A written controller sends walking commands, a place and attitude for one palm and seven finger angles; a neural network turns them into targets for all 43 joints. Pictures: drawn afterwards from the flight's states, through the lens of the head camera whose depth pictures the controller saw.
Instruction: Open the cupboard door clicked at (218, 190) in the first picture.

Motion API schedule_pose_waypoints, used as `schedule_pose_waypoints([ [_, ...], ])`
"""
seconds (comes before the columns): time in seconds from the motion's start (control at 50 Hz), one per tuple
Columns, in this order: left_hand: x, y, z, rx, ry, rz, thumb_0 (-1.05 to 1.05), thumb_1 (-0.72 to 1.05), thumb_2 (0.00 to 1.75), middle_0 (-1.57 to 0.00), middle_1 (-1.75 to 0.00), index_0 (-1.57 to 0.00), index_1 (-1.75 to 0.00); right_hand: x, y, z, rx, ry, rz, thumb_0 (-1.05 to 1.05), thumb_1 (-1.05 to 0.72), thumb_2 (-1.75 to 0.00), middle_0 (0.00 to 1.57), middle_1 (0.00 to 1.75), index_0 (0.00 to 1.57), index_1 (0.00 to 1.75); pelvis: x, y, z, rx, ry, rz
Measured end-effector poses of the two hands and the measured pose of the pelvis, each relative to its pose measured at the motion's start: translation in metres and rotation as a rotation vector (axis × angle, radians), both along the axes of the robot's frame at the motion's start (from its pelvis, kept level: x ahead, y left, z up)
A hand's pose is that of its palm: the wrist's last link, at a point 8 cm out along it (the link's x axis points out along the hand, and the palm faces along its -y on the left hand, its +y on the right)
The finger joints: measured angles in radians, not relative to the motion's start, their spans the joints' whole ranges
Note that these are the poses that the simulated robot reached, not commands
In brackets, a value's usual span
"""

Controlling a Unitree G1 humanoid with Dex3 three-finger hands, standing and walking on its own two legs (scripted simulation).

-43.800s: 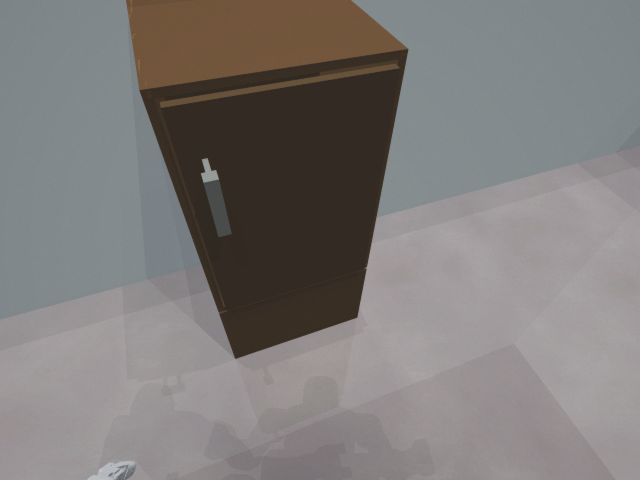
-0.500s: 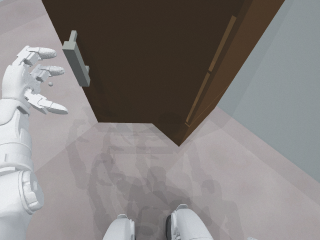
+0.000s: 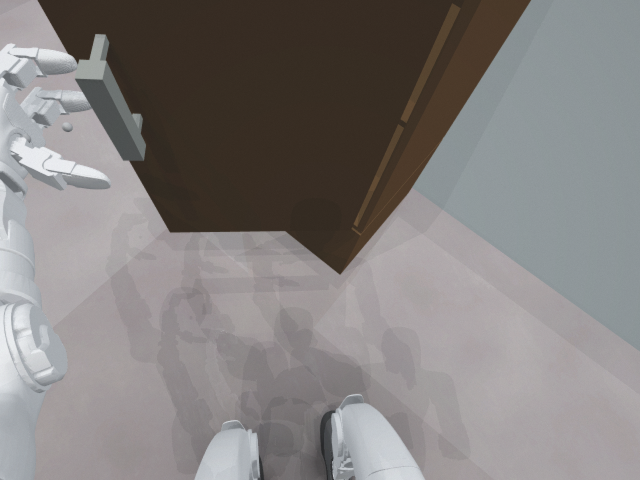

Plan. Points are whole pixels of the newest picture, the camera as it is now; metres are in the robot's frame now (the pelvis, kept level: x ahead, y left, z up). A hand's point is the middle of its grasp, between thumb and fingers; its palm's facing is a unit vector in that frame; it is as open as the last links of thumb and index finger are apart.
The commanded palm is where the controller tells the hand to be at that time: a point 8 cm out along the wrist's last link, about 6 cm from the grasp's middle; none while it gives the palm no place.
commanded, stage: move the hooked fingers beside the handle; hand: left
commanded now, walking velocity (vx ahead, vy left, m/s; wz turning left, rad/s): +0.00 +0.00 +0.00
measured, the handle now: (118, 102) +0.55 +0.19 +0.06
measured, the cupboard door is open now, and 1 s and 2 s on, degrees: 43 43 42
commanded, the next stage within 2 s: slide the fingers in behind the handle in 0.64 s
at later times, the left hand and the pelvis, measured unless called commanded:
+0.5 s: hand (63, 137) +0.50 +0.24 +0.06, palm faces -0.03 -1.00 -0.01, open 14.0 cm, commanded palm +0.48 +0.29 +0.06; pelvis +0.00 +0.00 +0.00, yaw +0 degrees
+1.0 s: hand (77, 139) +0.50 +0.23 +0.06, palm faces -0.05 -1.00 +0.00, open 14.0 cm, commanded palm +0.48 +0.27 +0.06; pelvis +0.00 +0.01 +0.00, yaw +0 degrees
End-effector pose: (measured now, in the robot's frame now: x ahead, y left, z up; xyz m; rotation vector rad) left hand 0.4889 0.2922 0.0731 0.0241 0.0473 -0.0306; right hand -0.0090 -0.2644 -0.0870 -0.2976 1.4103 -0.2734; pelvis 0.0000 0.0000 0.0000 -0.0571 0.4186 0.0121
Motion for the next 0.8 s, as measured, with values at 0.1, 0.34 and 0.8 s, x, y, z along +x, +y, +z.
schedule_pose_waypoints([
  [0.1,-0.006,-0.004,-0.003,-0.007,0.009,-0.008,-0.01,-0.50,0.30,-0.30,-1.20,-0.31,-1.21,0.003,0.003,0.001,0.015,0.001,-0.005,0.00,-0.91,-0.89,0.20,0.30,0.20,0.30,0.003,0.000,0.003,0.000,-0.007,-0.003],
  [0.34,-0.009,0.002,0.000,0.007,-0.002,0.016,-0.01,-0.50,0.30,-0.30,-1.20,-0.30,-1.20,0.025,0.001,0.001,0.008,-0.054,0.025,0.00,-0.91,-0.89,0.21,0.30,0.20,0.30,0.003,-0.001,0.003,-0.001,-0.021,0.006],
  [0.8,-0.006,0.010,-0.006,-0.005,-0.004,-0.008,-0.01,-0.50,0.30,-0.30,-1.20,-0.30,-1.20,0.018,0.004,0.000,-0.005,-0.021,0.019,0.00,-0.91,-0.89,0.20,0.30,0.20,0.30,0.003,0.004,0.000,-0.012,-0.002,0.008],
])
